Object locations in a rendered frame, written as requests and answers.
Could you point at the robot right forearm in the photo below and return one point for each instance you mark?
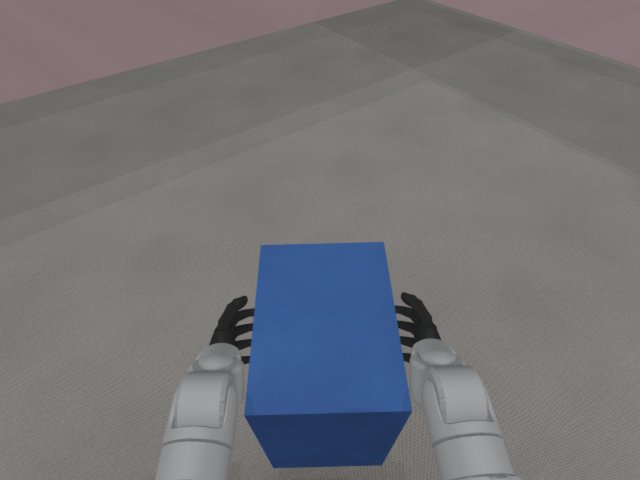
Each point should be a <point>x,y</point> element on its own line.
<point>461,421</point>

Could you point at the robot left forearm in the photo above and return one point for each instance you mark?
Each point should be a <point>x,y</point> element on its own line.
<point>200,430</point>

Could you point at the carton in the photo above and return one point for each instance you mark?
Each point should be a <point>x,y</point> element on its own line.
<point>327,384</point>

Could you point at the robot right hand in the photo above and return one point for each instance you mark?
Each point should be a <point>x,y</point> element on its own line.
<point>422,328</point>

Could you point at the robot left hand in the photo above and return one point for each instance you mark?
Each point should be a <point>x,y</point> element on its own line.
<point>227,331</point>

